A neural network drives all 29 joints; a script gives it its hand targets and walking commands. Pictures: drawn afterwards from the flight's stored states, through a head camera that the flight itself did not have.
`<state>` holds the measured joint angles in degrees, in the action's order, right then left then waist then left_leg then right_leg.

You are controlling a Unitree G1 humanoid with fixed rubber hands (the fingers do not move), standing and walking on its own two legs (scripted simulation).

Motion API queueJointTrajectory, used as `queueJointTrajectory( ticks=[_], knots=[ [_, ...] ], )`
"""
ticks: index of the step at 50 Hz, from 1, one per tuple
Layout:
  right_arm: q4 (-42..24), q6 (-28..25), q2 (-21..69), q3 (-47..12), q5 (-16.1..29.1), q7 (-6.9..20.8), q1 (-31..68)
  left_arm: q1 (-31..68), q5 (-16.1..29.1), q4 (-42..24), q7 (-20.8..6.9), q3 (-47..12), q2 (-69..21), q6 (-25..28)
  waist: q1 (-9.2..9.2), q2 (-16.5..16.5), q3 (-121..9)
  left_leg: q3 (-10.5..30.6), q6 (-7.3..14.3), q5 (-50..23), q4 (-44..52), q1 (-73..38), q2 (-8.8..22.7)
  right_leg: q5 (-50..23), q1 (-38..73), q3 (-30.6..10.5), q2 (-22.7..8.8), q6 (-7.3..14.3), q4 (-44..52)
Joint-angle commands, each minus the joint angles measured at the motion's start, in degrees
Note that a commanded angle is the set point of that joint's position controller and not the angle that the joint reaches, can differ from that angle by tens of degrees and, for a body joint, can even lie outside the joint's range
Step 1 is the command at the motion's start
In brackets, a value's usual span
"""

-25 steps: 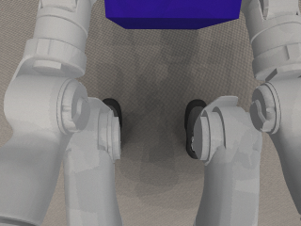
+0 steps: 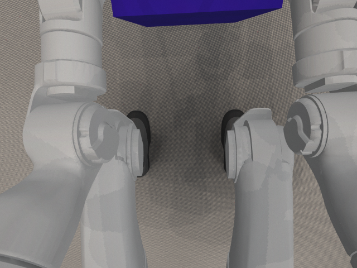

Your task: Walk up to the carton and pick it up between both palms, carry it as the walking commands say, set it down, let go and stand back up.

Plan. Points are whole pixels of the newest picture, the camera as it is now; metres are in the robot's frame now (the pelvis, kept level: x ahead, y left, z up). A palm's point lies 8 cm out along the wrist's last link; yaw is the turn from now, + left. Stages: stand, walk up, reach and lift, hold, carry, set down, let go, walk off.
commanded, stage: reach and lift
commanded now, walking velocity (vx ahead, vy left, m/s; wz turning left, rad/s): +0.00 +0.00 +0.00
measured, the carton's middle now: out of the picture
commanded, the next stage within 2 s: none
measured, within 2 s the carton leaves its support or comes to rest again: neither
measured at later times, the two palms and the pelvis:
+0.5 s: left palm out of the picture +0.54 +0.13 -0.09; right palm out of the picture +0.55 -0.16 -0.10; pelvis -0.01 +0.00 +0.04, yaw -1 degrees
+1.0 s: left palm out of the picture +0.53 +0.13 -0.01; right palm out of the picture +0.53 -0.16 -0.03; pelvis -0.02 +0.01 +0.09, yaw -2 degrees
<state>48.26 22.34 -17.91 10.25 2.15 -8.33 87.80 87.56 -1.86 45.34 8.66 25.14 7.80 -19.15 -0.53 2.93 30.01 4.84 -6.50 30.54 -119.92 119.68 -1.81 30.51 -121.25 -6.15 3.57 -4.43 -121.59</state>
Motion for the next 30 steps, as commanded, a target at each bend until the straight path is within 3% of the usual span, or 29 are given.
queueJointTrajectory(
  ticks=[1, 3, 4, 7, 8, 9, 10, 11, 12, 14, 15, 18, 19, 20, 21, 22, 24, 25, 27, 28, 29, 30],
  knots=[
    [-17.93, -3.85, 63.36, -23.60, 8.93, 20.57, 47.19, 37.11, 8.71, -7.00, -18.27, -30.73, -59.61, -0.98, -0.68, -8.91, -125.46, -14.03, 4.99, -18.00, 8.27, -41.39, -6.02, -18.48, 46.78, 13.78, 3.91, 1.36, 13.01],
    [-17.90, -3.51, 64.98, -23.64, 9.92, 20.47, 45.76, 39.76, 9.56, -12.94, -18.21, -32.14, -59.15, -0.62, -0.76, -7.57, -129.22, -13.84, 4.90, -20.29, 9.08, -43.24, -5.99, -21.14, 49.12, 13.76, 4.26, 0.97, 12.92],
    [-20.27, -3.48, 63.84, -24.41, 9.61, 20.04, 46.61, 39.46, 9.72, -12.89, -17.86, -33.11, -59.15, -1.13, -1.11, -6.99, -129.94, -13.78, 4.63, -20.62, 9.37, -43.82, -6.32, -21.06, 49.25, 13.29, 4.38, 1.12, 13.45],
    [-22.69, -4.04, 63.79, -25.57, 9.41, 19.73, 46.60, 31.83, 8.61, -6.90, -18.17, -32.13, -60.72, -2.05, -1.73, -9.65, -128.38, -12.74, 5.19, -21.86, 10.00, -43.32, -6.59, -22.74, 50.23, 13.30, 4.47, 1.08, 13.48],
    [-21.50, -3.45, 66.03, -25.36, 9.16, 19.68, 44.94, 31.70, 7.31, -8.52, -18.12, -31.85, -60.27, -2.12, -3.71, -6.88, -127.62, -13.92, 4.79, -21.89, 11.04, -43.12, -6.94, -22.60, 50.39, 12.73, 4.65, 1.12, 14.98],
    [-21.12, -3.19, 65.81, -26.43, 10.24, 19.87, 43.59, 34.79, 8.33, -12.07, -18.08, -33.11, -57.95, -1.69, -4.02, -8.45, -129.32, -13.82, 5.17, -21.33, 10.49, -43.53, -6.59, -22.73, 51.57, 12.58, 4.73, 0.91, 14.52],
    [-21.81, -2.68, 66.35, -26.57, 9.39, 19.22, 42.02, 35.79, 9.62, -14.57, -18.30, -34.63, -59.28, -1.70, -2.13, -9.39, -133.61, -14.12, 4.76, -23.18, 10.88, -44.17, -7.02, -25.61, 56.22, 12.40, 5.03, 1.07, 15.23],
    [-21.79, -2.26, 66.03, -26.83, 9.37, 18.98, 41.55, 35.26, 9.94, -15.62, -18.06, -36.10, -58.69, -1.87, -1.94, -8.36, -134.99, -14.18, 4.81, -23.01, 11.17, -45.03, -6.86, -25.54, 56.09, 12.35, 5.06, 1.09, 14.46],
    [-21.36, -1.80, 67.19, -27.63, 10.07, 18.77, 40.94, 38.19, 10.39, -19.05, -17.99, -36.83, -58.29, -1.74, -3.40, -8.02, -136.98, -14.30, 4.56, -23.98, 11.54, -44.79, -7.08, -27.01, 58.20, 11.70, 5.00, 0.98, 14.92],
    [-23.36, -1.41, 67.38, -27.38, 9.23, 18.24, 40.23, 37.10, 10.37, -19.67, -17.58, -37.35, -57.20, -2.05, -3.08, -7.99, -138.59, -14.08, 4.59, -24.60, 12.54, -46.47, -7.29, -27.80, 58.98, 12.16, 5.34, 0.97, 15.33],
    [-25.81, -1.70, 66.15, -28.18, 9.85, 17.67, 42.79, 36.71, 10.44, -19.94, -17.58, -37.53, -56.97, -2.47, -3.21, -7.94, -138.54, -14.16, 4.45, -23.46, 13.27, -45.19, -7.37, -26.84, 60.78, 11.81, 5.26, 0.48, 16.11],
    [-24.49, -1.19, 65.84, -27.73, 9.44, 16.88, 41.07, 39.25, 10.99, -21.63, -17.03, -38.15, -56.43, -2.82, -3.30, -6.36, -136.77, -14.53, 3.97, -21.79, 14.17, -44.66, -7.25, -24.57, 60.54, 10.83, 5.07, 1.10, 17.82],
    [-24.03, -0.79, 67.19, -27.44, 8.69, 16.67, 41.47, 37.49, 10.48, -19.01, -17.24, -37.79, -55.49, -2.91, -4.13, -9.01, -135.45, -14.48, 4.23, -20.28, 15.13, -44.07, -7.63, -23.46, 60.84, 11.07, 5.35, 0.75, 18.35],
    [-24.75, -0.81, 65.95, -27.24, 8.72, 16.46, 42.20, 38.90, 10.38, -20.69, -17.01, -36.89, -56.00, -2.85, -3.36, -9.13, -136.35, -13.95, 4.44, -19.06, 15.09, -43.48, -7.58, -22.69, 62.58, 10.74, 5.19, 0.81, 18.09],
    [-25.34, -0.77, 65.76, -26.92, 8.41, 16.39, 44.09, 38.19, 10.29, -18.38, -17.14, -37.47, -56.21, -3.61, -2.37, -9.28, -135.13, -13.50, 4.67, -16.53, 16.17, -44.03, -7.20, -19.92, 61.04, 11.59, 4.94, 0.59, 18.73],
    [-24.25, -0.08, 66.64, -26.94, 8.55, 16.63, 44.08, 38.95, 10.27, -17.84, -17.15, -36.88, -54.85, -3.77, -4.23, -8.79, -135.50, -14.23, 4.69, -16.51, 16.29, -44.21, -7.35, -20.17, 61.40, 10.97, 4.86, 0.71, 19.28],
    [-26.71, -0.02, 65.05, -27.03, 8.23, 16.75, 46.26, 37.66, 9.37, -17.01, -16.73, -36.44, -57.36, -4.51, -3.45, -8.82, -137.27, -13.65, 4.71, -16.82, 17.81, -47.05, -7.54, -19.32, 61.85, 11.59, 5.09, 0.71, 19.93],
    [-21.45, 0.28, 65.65, -25.50, 7.91, 17.17, 44.31, 37.53, 9.02, -12.97, -16.88, -36.09, -57.04, -4.64, -3.82, -8.12, -131.88, -13.58, 4.45, -13.59, 18.44, -45.06, -7.37, -16.20, 58.11, 11.50, 4.79, 1.15, 20.58],
    [-19.32, 0.73, 66.84, -23.79, 7.17, 17.85, 43.88, 40.56, 8.91, -16.25, -16.91, -35.36, -59.04, -4.62, -2.66, -6.61, -132.65, -13.34, 4.54, -12.20, 19.74, -47.28, -7.20, -13.68, 56.63, 12.16, 4.88, 1.39, 21.79],
    [-20.53, 1.20, 67.25, -24.97, 7.60, 18.11, 44.52, 40.84, 8.90, -16.76, -16.84, -35.60, -57.68, -4.66, -3.27, -7.67, -134.62, -13.23, 4.87, -12.24, 19.56, -49.22, -6.94, -13.54, 57.01, 12.29, 4.73, 1.33, 21.88],
    [-16.72, 1.26, 67.67, -23.14, 7.19, 18.64, 42.24, 41.56, 7.95, -16.47, -16.97, -35.00, -57.66, -4.83, -3.91, -5.38, -131.03, -13.20, 4.62, -11.77, 20.94, -47.60, -6.88, -13.04, 54.76, 12.19, 4.69, 1.49, 22.53],
    [-18.61, 1.30, 68.38, -23.43, 6.77, 18.77, 43.43, 39.87, 7.96, -14.96, -17.06, -35.19, -59.22, -5.32, -3.13, -7.81, -132.58, -13.15, 4.84, -11.65, 20.89, -48.43, -7.12, -13.20, 56.17, 12.34, 5.07, 1.45, 23.20]
  ],
)
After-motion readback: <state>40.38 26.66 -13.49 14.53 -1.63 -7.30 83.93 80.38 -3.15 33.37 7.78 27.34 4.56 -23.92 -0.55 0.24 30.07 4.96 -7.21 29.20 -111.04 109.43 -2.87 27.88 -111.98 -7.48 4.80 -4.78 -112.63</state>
